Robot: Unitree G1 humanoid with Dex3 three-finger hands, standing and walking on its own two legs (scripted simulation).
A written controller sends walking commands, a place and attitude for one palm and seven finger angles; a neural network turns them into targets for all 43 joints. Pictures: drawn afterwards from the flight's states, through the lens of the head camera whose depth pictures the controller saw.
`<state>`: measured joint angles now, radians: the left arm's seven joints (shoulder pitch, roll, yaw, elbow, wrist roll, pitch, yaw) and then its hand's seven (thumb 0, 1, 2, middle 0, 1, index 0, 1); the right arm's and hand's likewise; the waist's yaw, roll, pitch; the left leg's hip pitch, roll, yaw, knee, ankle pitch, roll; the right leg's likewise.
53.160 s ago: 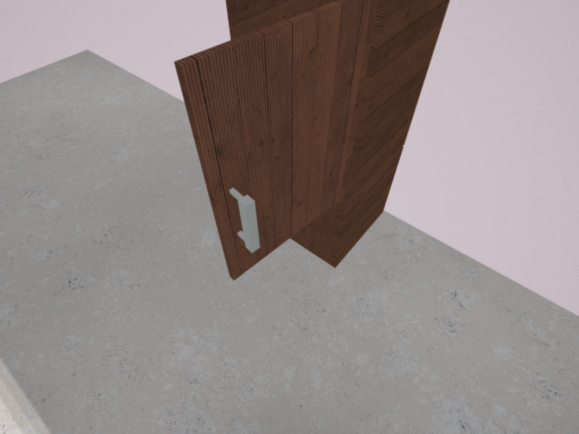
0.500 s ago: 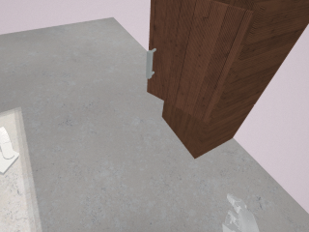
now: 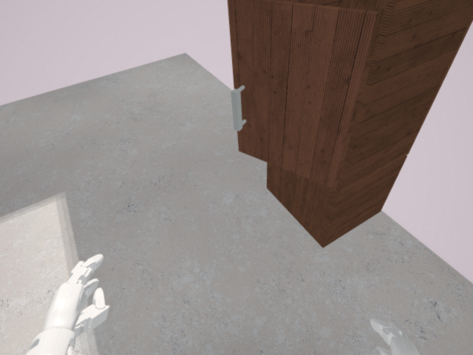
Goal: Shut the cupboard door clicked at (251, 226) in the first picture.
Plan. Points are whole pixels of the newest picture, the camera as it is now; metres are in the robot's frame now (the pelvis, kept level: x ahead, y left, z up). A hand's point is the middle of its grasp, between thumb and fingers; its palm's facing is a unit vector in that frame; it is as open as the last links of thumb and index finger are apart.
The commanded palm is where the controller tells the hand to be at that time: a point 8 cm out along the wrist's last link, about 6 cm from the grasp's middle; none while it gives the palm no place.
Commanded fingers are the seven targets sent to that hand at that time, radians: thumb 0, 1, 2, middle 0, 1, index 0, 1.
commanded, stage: let the arm hang, fingers relaxed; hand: left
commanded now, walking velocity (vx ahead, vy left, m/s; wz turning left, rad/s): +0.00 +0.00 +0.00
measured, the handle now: (240, 108) +0.95 +0.05 -0.09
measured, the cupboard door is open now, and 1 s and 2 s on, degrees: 25 25 25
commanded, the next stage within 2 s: look to check the result in 0.96 s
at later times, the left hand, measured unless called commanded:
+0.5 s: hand out of the picture -0.04 +0.20 -0.16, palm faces +0.03 -0.97 -0.24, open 7.3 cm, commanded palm none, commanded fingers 0.00 0.90 0.90 -0.20 -0.30 -0.20 -0.30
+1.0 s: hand out of the picture +0.00 +0.17 -0.16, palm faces +0.01 -0.98 -0.18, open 7.4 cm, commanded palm none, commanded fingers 0.00 0.90 0.90 -0.20 -0.30 -0.20 -0.30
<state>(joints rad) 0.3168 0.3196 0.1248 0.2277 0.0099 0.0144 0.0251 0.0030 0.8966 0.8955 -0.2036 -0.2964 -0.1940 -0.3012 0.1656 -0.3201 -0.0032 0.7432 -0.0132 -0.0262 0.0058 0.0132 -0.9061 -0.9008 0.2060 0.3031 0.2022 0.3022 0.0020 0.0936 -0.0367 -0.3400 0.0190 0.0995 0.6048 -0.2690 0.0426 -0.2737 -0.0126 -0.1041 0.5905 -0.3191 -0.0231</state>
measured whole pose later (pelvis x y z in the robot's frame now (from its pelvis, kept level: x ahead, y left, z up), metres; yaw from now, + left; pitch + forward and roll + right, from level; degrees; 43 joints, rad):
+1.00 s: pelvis +0.00 +0.01 +0.02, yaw -2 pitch -2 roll +0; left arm 0.30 0.14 0.02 1.13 0.01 0.00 0.03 0.01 0.91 0.89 -0.21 -0.30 -0.20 -0.30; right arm 0.30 -0.15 0.00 1.12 -0.02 0.00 -0.03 0.01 -0.91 -0.90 0.20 0.30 0.20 0.30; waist -0.01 0.00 0.03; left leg -0.19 0.00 0.13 0.39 -0.17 0.05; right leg -0.15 -0.01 -0.07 0.40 -0.22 -0.01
